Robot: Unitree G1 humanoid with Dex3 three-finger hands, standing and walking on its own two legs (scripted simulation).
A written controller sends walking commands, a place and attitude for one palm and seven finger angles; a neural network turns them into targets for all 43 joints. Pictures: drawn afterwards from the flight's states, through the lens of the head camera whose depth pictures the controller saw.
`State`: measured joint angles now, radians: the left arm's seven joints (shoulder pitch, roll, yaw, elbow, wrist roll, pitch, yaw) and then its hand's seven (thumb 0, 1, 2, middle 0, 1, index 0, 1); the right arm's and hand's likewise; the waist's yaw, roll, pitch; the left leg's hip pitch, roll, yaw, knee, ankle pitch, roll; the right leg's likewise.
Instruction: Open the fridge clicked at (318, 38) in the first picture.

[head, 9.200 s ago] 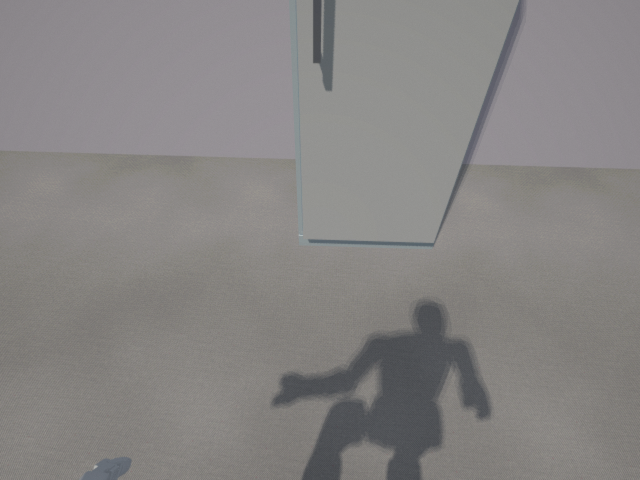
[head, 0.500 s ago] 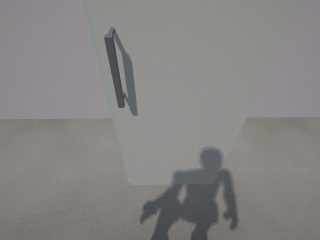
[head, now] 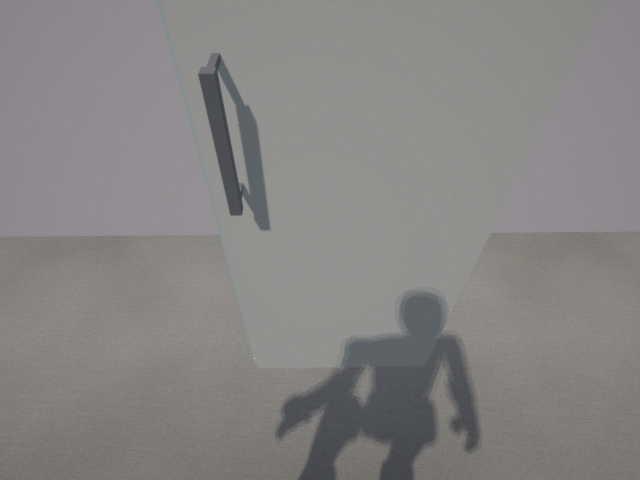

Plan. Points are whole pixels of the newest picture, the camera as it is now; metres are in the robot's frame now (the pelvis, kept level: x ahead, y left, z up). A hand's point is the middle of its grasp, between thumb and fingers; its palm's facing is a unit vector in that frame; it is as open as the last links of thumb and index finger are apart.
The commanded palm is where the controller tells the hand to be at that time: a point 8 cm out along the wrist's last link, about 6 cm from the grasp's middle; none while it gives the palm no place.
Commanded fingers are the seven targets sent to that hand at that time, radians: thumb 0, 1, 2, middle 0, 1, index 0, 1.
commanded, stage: look again from close up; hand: left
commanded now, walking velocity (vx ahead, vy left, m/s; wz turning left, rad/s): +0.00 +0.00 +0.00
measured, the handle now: (226, 143) +0.52 +0.17 +0.16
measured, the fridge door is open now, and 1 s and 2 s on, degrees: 0 0 0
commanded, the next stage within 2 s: raise the hand to about handle height in 0.90 s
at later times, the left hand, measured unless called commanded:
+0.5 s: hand out of the picture +0.06 +0.23 -0.16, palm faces -0.01 -0.95 -0.30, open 7.4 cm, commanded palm none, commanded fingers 0.00 0.90 0.90 -0.20 -0.30 -0.20 -0.30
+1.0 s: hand out of the picture +0.06 +0.24 -0.16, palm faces -0.01 -0.95 -0.31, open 7.4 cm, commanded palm +0.10 +0.29 -0.08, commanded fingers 0.00 0.88 0.89 -0.20 -0.31 -0.20 -0.31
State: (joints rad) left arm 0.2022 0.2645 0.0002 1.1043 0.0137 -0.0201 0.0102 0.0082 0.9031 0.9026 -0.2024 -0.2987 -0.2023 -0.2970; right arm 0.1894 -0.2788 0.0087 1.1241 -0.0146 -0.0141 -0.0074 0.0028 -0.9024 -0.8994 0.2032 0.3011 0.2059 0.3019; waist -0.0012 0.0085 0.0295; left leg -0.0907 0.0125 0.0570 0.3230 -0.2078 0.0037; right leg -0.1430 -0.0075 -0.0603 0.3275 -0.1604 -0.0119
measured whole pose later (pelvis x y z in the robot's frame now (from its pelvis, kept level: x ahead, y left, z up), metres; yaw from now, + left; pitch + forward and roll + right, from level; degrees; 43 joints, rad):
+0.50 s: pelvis +0.00 +0.00 +0.00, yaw +0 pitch -1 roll +0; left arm 0.18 0.29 0.00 1.10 0.01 -0.02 0.00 0.01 0.90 0.90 -0.20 -0.30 -0.20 -0.30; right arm 0.16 -0.30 0.01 1.12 -0.02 -0.02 0.00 0.00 -0.90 -0.90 0.20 0.30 0.21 0.30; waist 0.00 0.01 0.02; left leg -0.08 0.01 0.05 0.31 -0.21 0.00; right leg -0.13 0.00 -0.06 0.31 -0.16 -0.01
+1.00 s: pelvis +0.01 +0.01 +0.00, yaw +0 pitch -1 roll +0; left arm 0.17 0.31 0.00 1.11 0.01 -0.02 0.00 0.01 0.90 0.90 -0.20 -0.30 -0.20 -0.30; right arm 0.16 -0.32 0.02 1.12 -0.01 -0.02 0.00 0.00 -0.90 -0.90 0.20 0.30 0.21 0.30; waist 0.00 0.00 0.03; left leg -0.07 0.00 0.05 0.29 -0.20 0.01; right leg -0.12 -0.01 -0.07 0.30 -0.16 0.00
